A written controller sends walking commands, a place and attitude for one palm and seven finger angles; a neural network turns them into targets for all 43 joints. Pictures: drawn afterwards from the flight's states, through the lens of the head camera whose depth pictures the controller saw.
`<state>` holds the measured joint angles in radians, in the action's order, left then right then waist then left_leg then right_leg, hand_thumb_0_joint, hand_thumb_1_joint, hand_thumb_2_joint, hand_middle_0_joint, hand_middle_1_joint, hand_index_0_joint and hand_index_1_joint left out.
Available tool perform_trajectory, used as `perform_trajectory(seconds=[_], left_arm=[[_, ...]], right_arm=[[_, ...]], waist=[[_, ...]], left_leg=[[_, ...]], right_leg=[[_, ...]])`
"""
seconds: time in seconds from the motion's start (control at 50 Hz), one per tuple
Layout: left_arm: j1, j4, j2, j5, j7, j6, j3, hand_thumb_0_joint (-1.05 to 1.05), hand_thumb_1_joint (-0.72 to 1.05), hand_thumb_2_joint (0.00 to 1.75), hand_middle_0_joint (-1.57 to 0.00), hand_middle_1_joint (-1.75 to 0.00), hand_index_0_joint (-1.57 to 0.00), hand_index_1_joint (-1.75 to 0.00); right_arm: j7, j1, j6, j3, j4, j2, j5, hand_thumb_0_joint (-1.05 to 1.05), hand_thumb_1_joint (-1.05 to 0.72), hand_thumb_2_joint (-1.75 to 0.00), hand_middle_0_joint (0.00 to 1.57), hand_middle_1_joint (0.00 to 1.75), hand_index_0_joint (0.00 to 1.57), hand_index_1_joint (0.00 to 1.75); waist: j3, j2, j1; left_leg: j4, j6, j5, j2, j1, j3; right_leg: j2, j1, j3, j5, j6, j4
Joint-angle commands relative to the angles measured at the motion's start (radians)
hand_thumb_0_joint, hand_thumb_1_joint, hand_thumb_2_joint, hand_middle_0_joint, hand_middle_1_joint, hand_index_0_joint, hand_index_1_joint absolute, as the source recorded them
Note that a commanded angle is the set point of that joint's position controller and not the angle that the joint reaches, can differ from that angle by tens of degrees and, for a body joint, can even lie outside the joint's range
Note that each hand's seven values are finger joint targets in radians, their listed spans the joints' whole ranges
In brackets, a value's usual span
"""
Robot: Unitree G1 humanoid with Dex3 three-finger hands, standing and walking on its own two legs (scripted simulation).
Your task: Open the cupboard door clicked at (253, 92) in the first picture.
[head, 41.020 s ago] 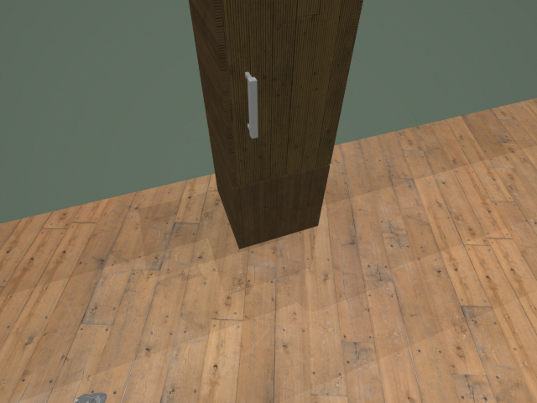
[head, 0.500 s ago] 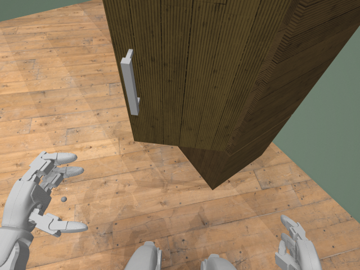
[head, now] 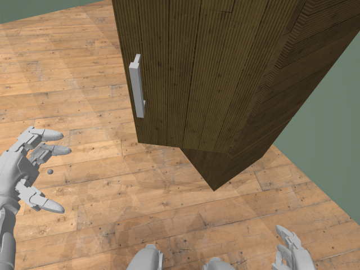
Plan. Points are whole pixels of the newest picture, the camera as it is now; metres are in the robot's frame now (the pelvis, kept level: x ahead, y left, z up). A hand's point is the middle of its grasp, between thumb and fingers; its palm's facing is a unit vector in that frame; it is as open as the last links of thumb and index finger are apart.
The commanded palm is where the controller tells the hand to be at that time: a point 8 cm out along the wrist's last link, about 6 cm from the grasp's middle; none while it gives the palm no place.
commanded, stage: raise the hand with hooked fingers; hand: left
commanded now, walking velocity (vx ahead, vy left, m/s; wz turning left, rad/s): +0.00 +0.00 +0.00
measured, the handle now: (139, 88) +0.55 +0.15 +0.05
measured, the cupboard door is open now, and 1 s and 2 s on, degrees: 49 49 49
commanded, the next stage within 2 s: move the hooked fingers beside the handle in 0.42 s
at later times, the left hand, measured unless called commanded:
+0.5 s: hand (59, 172) +0.29 +0.27 +0.05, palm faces -0.03 -1.00 -0.04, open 13.9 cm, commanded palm +0.27 +0.31 +0.06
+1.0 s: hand (78, 142) +0.36 +0.25 +0.05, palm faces -0.05 -1.00 -0.02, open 13.9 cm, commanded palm +0.34 +0.30 +0.06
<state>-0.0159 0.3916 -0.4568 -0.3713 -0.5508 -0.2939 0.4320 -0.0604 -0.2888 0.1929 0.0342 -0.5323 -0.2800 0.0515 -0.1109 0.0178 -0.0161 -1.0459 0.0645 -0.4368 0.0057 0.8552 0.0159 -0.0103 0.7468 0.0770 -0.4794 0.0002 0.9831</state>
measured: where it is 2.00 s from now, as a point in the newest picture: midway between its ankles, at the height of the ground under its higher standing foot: outside the picture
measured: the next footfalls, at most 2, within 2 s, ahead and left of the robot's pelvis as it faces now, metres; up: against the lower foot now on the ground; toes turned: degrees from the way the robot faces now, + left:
none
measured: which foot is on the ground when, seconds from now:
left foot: down 0.00-1.00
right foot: down 0.00-1.00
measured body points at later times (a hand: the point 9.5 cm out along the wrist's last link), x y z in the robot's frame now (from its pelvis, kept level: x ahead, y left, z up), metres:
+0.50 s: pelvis +0.01 -0.01 +0.00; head +0.08 +0.01 +0.44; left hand +0.29 +0.32 +0.06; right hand +0.16 -0.26 -0.08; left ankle +0.04 +0.07 -0.67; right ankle +0.00 -0.13 -0.67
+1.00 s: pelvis +0.01 -0.01 +0.00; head +0.10 +0.01 +0.44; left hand +0.36 +0.30 +0.05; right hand +0.13 -0.28 -0.09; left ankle +0.04 +0.07 -0.67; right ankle +0.00 -0.13 -0.67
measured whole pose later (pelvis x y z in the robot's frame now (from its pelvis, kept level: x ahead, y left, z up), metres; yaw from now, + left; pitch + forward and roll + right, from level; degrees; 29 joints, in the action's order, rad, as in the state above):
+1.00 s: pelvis +0.01 -0.01 +0.00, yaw -1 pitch +17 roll -3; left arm -0.25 0.59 -0.47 -0.32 -0.52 -0.29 0.42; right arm -0.06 -0.31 0.13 0.03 -0.55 -0.28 0.05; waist -0.12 0.01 -0.05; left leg -1.06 0.05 -0.46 0.02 0.90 0.02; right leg -0.03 0.80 0.07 -0.50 -0.01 1.01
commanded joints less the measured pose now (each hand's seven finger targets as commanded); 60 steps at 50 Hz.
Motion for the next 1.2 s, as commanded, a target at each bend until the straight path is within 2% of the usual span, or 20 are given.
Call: perform_trajectory(seconds=[0.0, 0.14, 0.28, 0.36, 0.42, 0.5, 0.56, 0.6, 0.66, 0.7, 0.78, 0.8, 0.82, 0.86, 0.92, 0.96, 1.0, 1.08, 1.14, 1.18], left_arm=[[-0.112, -0.170, -0.218, -0.033, -0.017, -0.053, 0.078, 0.00, -0.50, 0.30, -0.30, -1.20, -0.30, -1.20], [-0.124, -0.213, -0.234, -0.035, 0.009, -0.082, 0.100, 0.00, -0.50, 0.30, -0.30, -1.20, -0.30, -1.20], [-0.120, -0.230, -0.252, -0.029, 0.013, -0.090, 0.111, 0.00, -0.50, 0.30, -0.30, -1.20, -0.30, -1.20], [-0.124, -0.186, -0.225, -0.041, 0.002, -0.072, 0.093, 0.00, -0.50, 0.30, -0.30, -1.20, -0.30, -1.20], [-0.139, -0.189, -0.225, -0.035, -0.004, -0.069, 0.085, 0.00, -0.50, 0.30, -0.30, -1.20, -0.30, -1.20], [-0.135, -0.197, -0.231, -0.040, -0.009, -0.073, 0.094, 0.00, -0.50, 0.30, -0.30, -1.20, -0.30, -1.20], [-0.256, -0.164, -0.265, -0.032, -0.005, -0.085, 0.105, 0.00, -0.50, 0.30, -0.30, -1.20, -0.30, -1.20], [-0.305, -0.159, -0.225, -0.025, -0.010, -0.085, 0.058, 0.00, -0.50, 0.30, -0.30, -1.20, -0.30, -1.20], [-0.381, -0.115, -0.250, -0.009, -0.009, -0.074, 0.054, 0.00, -0.50, 0.30, -0.30, -1.20, -0.30, -1.20], [-0.364, -0.090, -0.268, 0.003, -0.009, -0.063, 0.066, 0.00, -0.50, 0.30, -0.30, -1.20, -0.30, -1.20], [-0.400, -0.033, -0.308, 0.013, 0.004, -0.052, 0.100, 0.00, -0.50, 0.30, -0.30, -1.20, -0.30, -1.20], [-0.419, -0.038, -0.269, 0.011, 0.006, -0.052, 0.066, 0.00, -0.50, 0.30, -0.30, -1.20, -0.30, -1.20], [-0.426, -0.030, -0.297, 0.013, 0.013, -0.054, 0.091, 0.00, -0.50, 0.30, -0.30, -1.20, -0.30, -1.20], [-0.403, -0.022, -0.288, 0.014, 0.021, -0.059, 0.088, 0.00, -0.50, 0.30, -0.30, -1.20, -0.30, -1.20], [-0.456, -0.004, -0.249, 0.028, 0.033, -0.062, 0.043, 0.00, -0.50, 0.30, -0.30, -1.20, -0.30, -1.20], [-0.488, 0.060, -0.278, 0.029, 0.041, -0.062, 0.071, 0.00, -0.50, 0.30, -0.30, -1.20, -0.30, -1.20], [-0.521, 0.052, -0.287, 0.045, 0.044, -0.074, 0.070, 0.00, -0.50, 0.30, -0.30, -1.20, -0.30, -1.20], [-0.542, 0.048, -0.325, 0.048, 0.045, -0.101, 0.103, 0.00, -0.50, 0.30, -0.30, -1.20, -0.30, -1.20], [-0.599, 0.076, -0.297, 0.055, 0.044, -0.109, 0.069, 0.00, -0.50, 0.30, -0.30, -1.20, -0.30, -1.20], [-0.592, 0.110, -0.322, 0.062, 0.047, -0.109, 0.090, 0.00, -0.50, 0.30, -0.30, -1.20, -0.30, -1.20]], right_arm=[[-0.007, 0.001, 0.051, -0.078, 0.150, -0.170, 0.000, 0.00, -0.90, -0.90, 0.20, 0.30, 0.20, 0.30], [-0.002, -0.004, 0.045, -0.080, 0.153, -0.168, -0.001, 0.00, -0.90, -0.90, 0.20, 0.30, 0.20, 0.30], [-0.004, -0.010, 0.046, -0.078, 0.144, -0.165, -0.003, 0.00, -0.90, -0.90, 0.20, 0.30, 0.20, 0.30], [-0.007, -0.003, 0.041, -0.075, 0.145, -0.163, -0.002, 0.00, -0.90, -0.90, 0.20, 0.30, 0.20, 0.30], [-0.008, 0.004, 0.039, -0.074, 0.150, -0.163, 0.001, 0.00, -0.90, -0.90, 0.20, 0.30, 0.20, 0.30], [-0.009, 0.000, 0.040, -0.073, 0.150, -0.161, 0.000, 0.00, -0.90, -0.90, 0.20, 0.30, 0.20, 0.30], [-0.019, -0.007, 0.038, -0.070, 0.125, -0.164, -0.004, 0.00, -0.90, -0.90, 0.20, 0.30, 0.20, 0.30], [-0.021, -0.004, 0.038, -0.068, 0.122, -0.161, -0.001, 0.00, -0.90, -0.90, 0.20, 0.30, 0.20, 0.30], [-0.029, -0.015, 0.035, -0.067, 0.106, -0.168, -0.003, 0.00, -0.90, -0.90, 0.20, 0.30, 0.20, 0.30], [-0.026, -0.019, 0.026, -0.067, 0.111, -0.168, -0.001, 0.00, -0.90, -0.90, 0.20, 0.30, 0.20, 0.30], [-0.022, -0.033, 0.006, -0.067, 0.106, -0.170, -0.001, 0.00, -0.90, -0.90, 0.20, 0.30, 0.20, 0.30], [-0.018, -0.026, 0.004, -0.066, 0.109, -0.163, -0.001, 0.00, -0.90, -0.90, 0.20, 0.30, 0.20, 0.30], [-0.017, -0.031, 0.000, -0.069, 0.105, -0.168, -0.002, 0.00, -0.90, -0.90, 0.20, 0.30, 0.20, 0.30], [-0.014, -0.044, -0.007, -0.072, 0.110, -0.168, -0.003, 0.00, -0.90, -0.90, 0.20, 0.30, 0.20, 0.30], [-0.007, -0.048, -0.020, -0.074, 0.104, -0.166, 0.000, 0.00, -0.90, -0.90, 0.20, 0.30, 0.20, 0.30], [-0.012, -0.064, -0.031, -0.074, 0.088, -0.174, -0.003, 0.00, -0.90, -0.90, 0.20, 0.30, 0.20, 0.30], [-0.009, -0.069, -0.040, -0.076, 0.088, -0.172, -0.005, 0.00, -0.90, -0.90, 0.20, 0.30, 0.20, 0.30], [-0.004, -0.084, -0.056, -0.078, 0.078, -0.173, -0.008, 0.00, -0.90, -0.90, 0.20, 0.30, 0.20, 0.30], [-0.002, -0.084, -0.068, -0.079, 0.066, -0.169, -0.006, 0.00, -0.90, -0.90, 0.20, 0.30, 0.20, 0.30], [-0.004, -0.099, -0.076, -0.080, 0.064, -0.176, -0.007, 0.00, -0.90, -0.90, 0.20, 0.30, 0.20, 0.30]], waist=[[-0.266, 0.084, 0.012], [-0.269, 0.107, 0.007], [-0.307, 0.131, 0.011], [-0.254, 0.068, -0.001], [-0.263, 0.098, 0.002], [-0.296, 0.077, 0.000], [-0.267, 0.077, -0.014], [-0.282, 0.118, -0.024], [-0.288, 0.113, -0.029], [-0.323, 0.123, -0.014], [-0.336, 0.095, -0.010], [-0.336, 0.113, -0.014], [-0.338, 0.108, -0.009], [-0.353, 0.093, -0.005], [-0.329, 0.111, -0.026], [-0.304, 0.038, -0.035], [-0.351, 0.089, -0.027], [-0.406, 0.090, -0.028], [-0.373, 0.133, -0.041], [-0.384, 0.108, -0.035]], left_leg=[[0.192, -0.051, 0.230, 0.014, -0.327, -0.105], [0.186, -0.048, 0.211, 0.013, -0.317, -0.098], [0.170, -0.049, 0.286, 0.015, -0.338, -0.092], [0.159, -0.038, 0.225, 0.008, -0.272, -0.083], [0.161, -0.039, 0.205, 0.008, -0.276, -0.081], [0.137, -0.034, 0.250, 0.005, -0.272, -0.070], [0.116, -0.033, 0.227, 0.009, -0.236, -0.071], [0.126, -0.035, 0.204, 0.009, -0.271, -0.074], [0.119, -0.032, 0.193, 0.011, -0.263, -0.080], [0.127, -0.035, 0.223, 0.011, -0.281, -0.077], [0.120, -0.034, 0.264, 0.013, -0.264, -0.068], [0.122, -0.035, 0.262, 0.011, -0.269, -0.069], [0.125, -0.038, 0.273, 0.015, -0.278, -0.076], [0.123, -0.037, 0.311, 0.014, -0.284, -0.074], [0.134, -0.039, 0.279, 0.018, -0.297, -0.077], [0.119, -0.031, 0.269, 0.017, -0.252, -0.072], [0.122, -0.036, 0.292, 0.016, -0.275, -0.070], [0.111, -0.036, 0.369, 0.021, -0.319, -0.070], [0.115, -0.041, 0.345, 0.024, -0.328, -0.077], [0.118, -0.041, 0.370, 0.028, -0.333, -0.081]], right_leg=[[-0.034, 0.006, -0.005, 0.151, -0.039, -0.122], [-0.033, 0.013, -0.011, 0.141, -0.036, -0.118], [-0.035, -0.009, -0.015, 0.186, -0.036, -0.110], [-0.037, -0.016, -0.021, 0.171, -0.035, -0.123], [-0.033, -0.006, -0.023, 0.156, -0.033, -0.121], [-0.033, -0.033, -0.034, 0.208, -0.030, -0.116], [-0.034, -0.010, -0.038, 0.187, -0.033, -0.102], [-0.030, 0.019, -0.038, 0.160, -0.031, -0.106], [-0.029, 0.029, -0.042, 0.149, -0.035, -0.103], [-0.027, 0.003, -0.042, 0.173, -0.034, -0.103], [-0.029, -0.018, -0.042, 0.219, -0.032, -0.096], [-0.026, -0.012, -0.041, 0.218, -0.031, -0.096], [-0.027, -0.009, -0.036, 0.221, -0.034, -0.092], [-0.030, -0.025, -0.034, 0.248, -0.036, -0.089], [-0.030, 0.022, -0.030, 0.215, -0.030, -0.097], [-0.033, 0.007, -0.037, 0.226, -0.030, -0.099], [-0.028, -0.001, -0.039, 0.240, -0.030, -0.089], [-0.035, -0.016, -0.042, 0.294, -0.029, -0.083], [-0.033, 0.033, -0.036, 0.260, -0.030, -0.085], [-0.038, 0.025, -0.034, 0.271, -0.032, -0.084]])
